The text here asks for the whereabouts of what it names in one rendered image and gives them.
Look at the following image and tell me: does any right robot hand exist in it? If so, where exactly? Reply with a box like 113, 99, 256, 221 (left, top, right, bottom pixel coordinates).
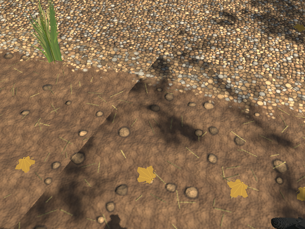
271, 217, 305, 229

